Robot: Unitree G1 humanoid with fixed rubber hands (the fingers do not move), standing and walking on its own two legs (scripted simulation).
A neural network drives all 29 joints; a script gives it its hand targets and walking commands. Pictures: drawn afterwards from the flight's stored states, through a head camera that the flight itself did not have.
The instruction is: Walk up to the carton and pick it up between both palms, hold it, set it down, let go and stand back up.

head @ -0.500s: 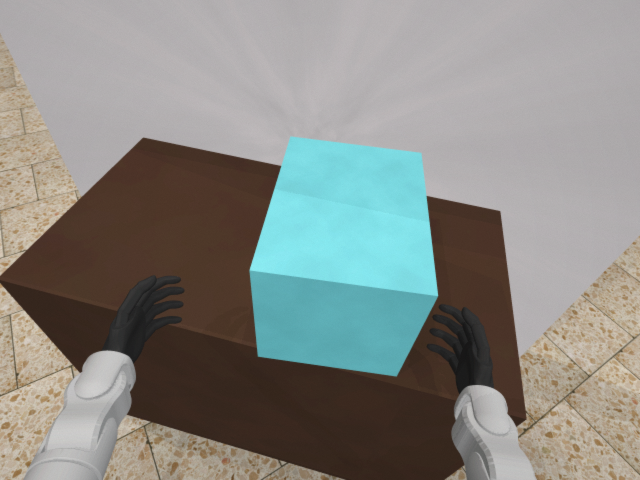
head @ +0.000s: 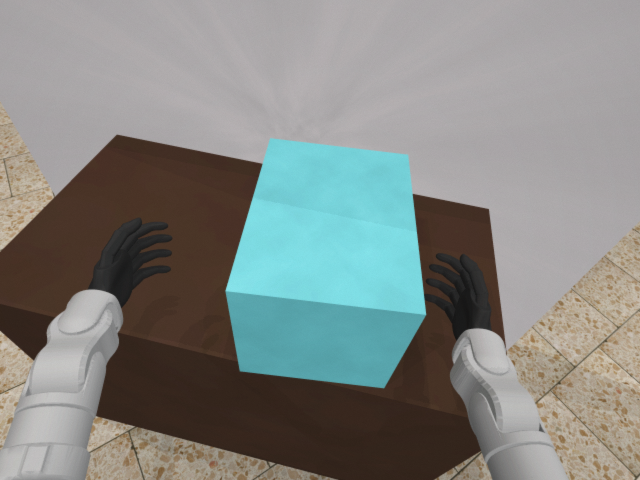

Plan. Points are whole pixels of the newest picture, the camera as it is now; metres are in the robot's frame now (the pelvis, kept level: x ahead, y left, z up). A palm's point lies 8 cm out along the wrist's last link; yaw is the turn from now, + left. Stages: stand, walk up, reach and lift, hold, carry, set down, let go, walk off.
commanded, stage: reach and lift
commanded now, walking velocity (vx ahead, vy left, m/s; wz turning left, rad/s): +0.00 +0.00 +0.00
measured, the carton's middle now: (325, 260) +0.42 +0.01 -0.01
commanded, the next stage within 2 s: none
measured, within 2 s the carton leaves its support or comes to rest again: neither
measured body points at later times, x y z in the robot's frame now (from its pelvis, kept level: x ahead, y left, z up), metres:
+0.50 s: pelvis -0.02 +0.01 +0.00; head +0.00 +0.03 +0.45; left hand +0.39 +0.25 +0.11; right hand +0.36 -0.19 +0.10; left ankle -0.01 +0.12 -0.75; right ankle -0.05 -0.09 -0.75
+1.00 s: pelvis -0.02 +0.01 -0.01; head +0.01 +0.04 +0.44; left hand +0.38 +0.27 +0.05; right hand +0.38 -0.15 +0.04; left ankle -0.01 +0.12 -0.75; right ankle -0.05 -0.09 -0.75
